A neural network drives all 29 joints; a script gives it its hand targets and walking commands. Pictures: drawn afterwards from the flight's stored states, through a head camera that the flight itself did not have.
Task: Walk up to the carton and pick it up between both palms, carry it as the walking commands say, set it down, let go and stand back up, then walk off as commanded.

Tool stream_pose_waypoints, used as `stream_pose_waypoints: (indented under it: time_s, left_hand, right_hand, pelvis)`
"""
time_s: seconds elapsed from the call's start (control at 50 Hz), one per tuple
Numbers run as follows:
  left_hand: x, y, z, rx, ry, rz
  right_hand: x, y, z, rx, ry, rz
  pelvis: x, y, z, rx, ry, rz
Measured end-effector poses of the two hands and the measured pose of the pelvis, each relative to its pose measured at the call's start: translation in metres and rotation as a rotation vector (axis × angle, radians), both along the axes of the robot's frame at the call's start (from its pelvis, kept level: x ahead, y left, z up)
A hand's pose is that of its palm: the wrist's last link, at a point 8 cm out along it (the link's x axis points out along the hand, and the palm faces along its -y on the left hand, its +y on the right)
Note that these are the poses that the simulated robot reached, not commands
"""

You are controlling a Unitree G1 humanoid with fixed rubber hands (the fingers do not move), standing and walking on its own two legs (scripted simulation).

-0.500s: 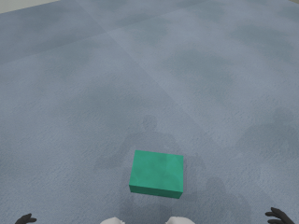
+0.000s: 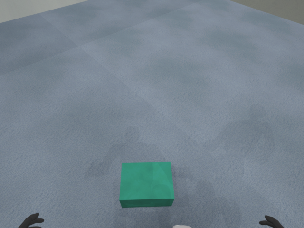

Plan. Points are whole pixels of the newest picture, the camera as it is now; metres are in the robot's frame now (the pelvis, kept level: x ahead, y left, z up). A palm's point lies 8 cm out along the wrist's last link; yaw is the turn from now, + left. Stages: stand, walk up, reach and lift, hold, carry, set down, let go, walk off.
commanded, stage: walk up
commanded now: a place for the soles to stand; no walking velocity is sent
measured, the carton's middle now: (146, 184) +0.46 +0.00 -0.67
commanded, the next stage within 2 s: reach and lift in 0.92 s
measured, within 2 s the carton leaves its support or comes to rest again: neither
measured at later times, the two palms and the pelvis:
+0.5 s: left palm out of the picture +0.15 +0.30 -0.06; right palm out of the picture +0.11 -0.34 -0.07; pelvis +0.01 -0.01 +0.02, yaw -3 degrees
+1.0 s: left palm (25, 222) +0.16 +0.32 -0.06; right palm out of the picture +0.13 -0.32 -0.07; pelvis +0.00 +0.01 +0.02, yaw +0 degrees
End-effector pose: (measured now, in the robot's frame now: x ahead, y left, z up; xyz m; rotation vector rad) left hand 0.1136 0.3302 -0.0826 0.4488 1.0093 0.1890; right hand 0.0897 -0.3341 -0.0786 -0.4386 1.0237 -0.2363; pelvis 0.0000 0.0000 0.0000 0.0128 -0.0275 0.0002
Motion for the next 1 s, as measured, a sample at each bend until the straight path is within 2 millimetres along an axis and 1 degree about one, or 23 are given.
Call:
stream_pose_waypoints:
  time_s: [0.1, 0.22, 0.28, 0.36, 0.46, 0.66, 0.8, 0.92, 0.94, 1.0]
  left_hand:
    - [0.013, -0.014, 0.007, -0.015, -0.01, 0.0]
    - [0.027, -0.024, 0.016, -0.012, -0.008, -0.014]
    - [0.033, -0.027, 0.02, -0.015, -0.006, -0.016]
    - [0.038, -0.028, 0.021, -0.021, 0.004, -0.014]
    - [0.037, -0.027, 0.019, -0.023, 0.028, -0.009]
    - [0.027, -0.015, 0.015, -0.004, 0.078, -0.003]
    - [0.022, -0.009, 0.013, 0.003, 0.097, -0.003]
    - [0.022, -0.006, 0.012, 0.009, 0.103, -0.009]
    - [0.026, -0.007, 0.014, -0.005, 0.081, -0.005]
    - [0.05, -0.015, 0.021, -0.039, -0.01, -0.018]
  right_hand:
    - [0.01, 0.001, -0.003, 0.038, -0.002, -0.01]
    - [0.025, -0.002, -0.001, 0.064, -0.019, -0.032]
    - [0.027, -0.004, 0.001, 0.067, -0.012, -0.042]
    - [0.025, -0.006, 0.003, 0.066, 0.008, -0.058]
    - [0.019, -0.007, 0.004, 0.063, 0.04, -0.082]
    - [0.009, -0.001, 0.003, 0.069, 0.072, -0.116]
    - [0.008, 0.003, 0.002, 0.074, 0.07, -0.126]
    - [0.01, 0.005, 0.002, 0.076, 0.061, -0.132]
    - [0.015, 0.005, 0.004, 0.077, 0.037, -0.128]
    - [0.037, 0.01, 0.012, 0.079, -0.035, -0.076]
  pelvis:
    - [0.004, -0.006, 0.007, 0.004, 0.002, -0.011]
    - [0.006, -0.009, 0.014, 0.014, 0.003, -0.023]
    - [0.007, -0.009, 0.018, 0.013, 0.004, -0.028]
    - [0.009, -0.009, 0.022, 0.011, 0.003, -0.034]
    - [0.009, -0.008, 0.025, 0.006, 0.002, -0.042]
    - [0.006, -0.001, 0.025, 0.004, -0.001, -0.058]
    - [0.006, 0.003, 0.024, 0.004, -0.003, -0.065]
    - [0.008, 0.005, 0.023, 0.003, -0.003, -0.071]
    - [0.007, 0.005, 0.022, 0.001, 0.009, -0.057]
    - [0.002, 0.005, 0.017, -0.004, 0.013, -0.002]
